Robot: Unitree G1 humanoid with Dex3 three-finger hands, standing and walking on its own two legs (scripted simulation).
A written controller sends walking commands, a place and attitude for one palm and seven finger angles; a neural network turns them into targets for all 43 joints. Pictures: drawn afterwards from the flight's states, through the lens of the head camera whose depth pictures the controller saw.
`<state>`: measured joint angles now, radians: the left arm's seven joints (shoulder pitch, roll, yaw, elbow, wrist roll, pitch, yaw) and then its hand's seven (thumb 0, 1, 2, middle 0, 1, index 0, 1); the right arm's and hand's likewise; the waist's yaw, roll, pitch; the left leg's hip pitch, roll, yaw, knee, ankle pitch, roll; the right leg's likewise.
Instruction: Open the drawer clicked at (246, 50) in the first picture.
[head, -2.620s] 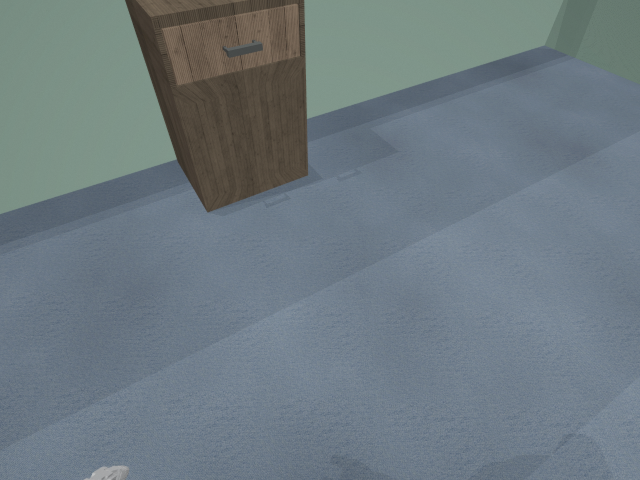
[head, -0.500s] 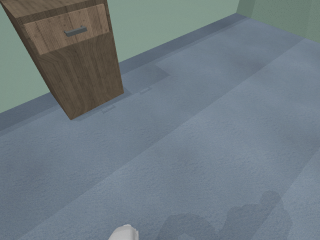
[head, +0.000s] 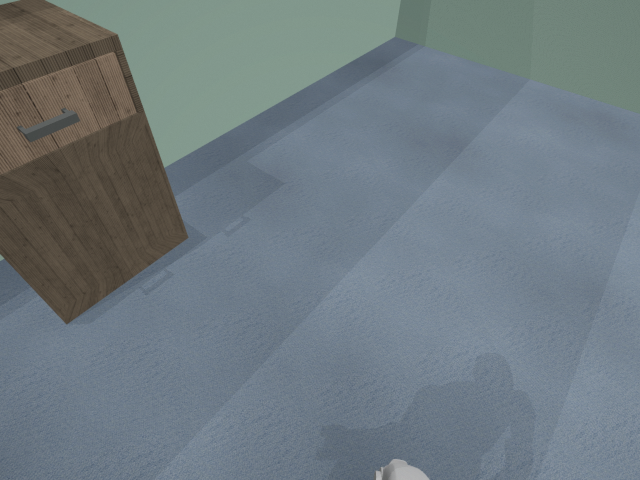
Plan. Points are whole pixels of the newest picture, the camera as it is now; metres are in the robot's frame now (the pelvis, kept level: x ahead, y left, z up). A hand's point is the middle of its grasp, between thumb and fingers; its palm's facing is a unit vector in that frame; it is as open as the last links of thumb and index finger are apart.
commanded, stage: walk to a spot facing it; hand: left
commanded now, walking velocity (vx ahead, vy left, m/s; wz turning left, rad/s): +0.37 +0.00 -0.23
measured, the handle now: (47, 122) +0.90 +0.75 -0.08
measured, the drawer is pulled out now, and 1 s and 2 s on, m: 0.00 0.00 0.00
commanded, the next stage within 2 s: turn to face it in 1.02 s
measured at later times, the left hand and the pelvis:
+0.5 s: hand (228, 422) +0.24 +0.16 -0.19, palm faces -0.01 -0.98 -0.17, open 7.2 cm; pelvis +0.24 -0.02 -0.01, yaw -3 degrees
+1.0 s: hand (261, 254) +0.58 +0.16 -0.18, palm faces -0.20 -0.97 -0.15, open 7.3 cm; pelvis +0.47 +0.00 +0.00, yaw -12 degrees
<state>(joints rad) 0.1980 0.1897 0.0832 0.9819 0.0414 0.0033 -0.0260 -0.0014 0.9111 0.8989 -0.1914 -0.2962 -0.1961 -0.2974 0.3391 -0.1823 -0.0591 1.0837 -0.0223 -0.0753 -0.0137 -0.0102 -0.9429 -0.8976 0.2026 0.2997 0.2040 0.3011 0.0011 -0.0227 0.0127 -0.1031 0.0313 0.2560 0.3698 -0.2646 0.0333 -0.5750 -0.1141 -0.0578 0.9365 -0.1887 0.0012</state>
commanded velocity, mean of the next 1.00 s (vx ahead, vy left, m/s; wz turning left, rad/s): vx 0.36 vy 0.00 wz -0.23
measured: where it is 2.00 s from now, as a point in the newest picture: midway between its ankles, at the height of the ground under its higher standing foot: (354, 337)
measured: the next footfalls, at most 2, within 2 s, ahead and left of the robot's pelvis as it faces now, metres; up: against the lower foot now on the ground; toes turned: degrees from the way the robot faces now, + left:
right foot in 0.16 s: +0.21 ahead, -0.15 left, +0.00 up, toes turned -11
left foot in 0.56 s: +0.41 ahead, +0.09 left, +0.00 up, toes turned +8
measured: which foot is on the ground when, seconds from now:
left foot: down 0.00-0.16, up 0.18-0.54, down 0.56-1.00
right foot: up 0.00-0.14, down 0.16-0.58, up 0.60-1.00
